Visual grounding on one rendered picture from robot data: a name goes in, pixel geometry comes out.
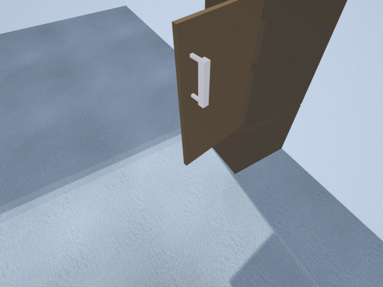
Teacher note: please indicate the cupboard door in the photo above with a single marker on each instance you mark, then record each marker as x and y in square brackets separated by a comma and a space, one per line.
[226, 34]

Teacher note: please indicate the handle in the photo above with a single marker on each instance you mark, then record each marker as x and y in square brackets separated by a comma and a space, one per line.
[203, 80]

